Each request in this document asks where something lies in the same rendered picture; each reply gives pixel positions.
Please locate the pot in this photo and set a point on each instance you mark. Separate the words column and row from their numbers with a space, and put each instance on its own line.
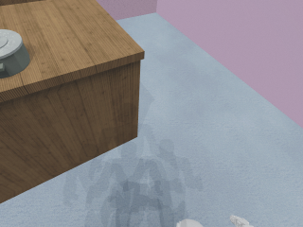
column 14, row 63

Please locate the lid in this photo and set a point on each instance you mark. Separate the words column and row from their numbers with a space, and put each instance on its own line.
column 10, row 42

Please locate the table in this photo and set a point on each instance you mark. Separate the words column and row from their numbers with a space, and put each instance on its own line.
column 78, row 97

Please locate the robot right hand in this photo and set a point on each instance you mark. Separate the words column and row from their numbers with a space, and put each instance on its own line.
column 239, row 222

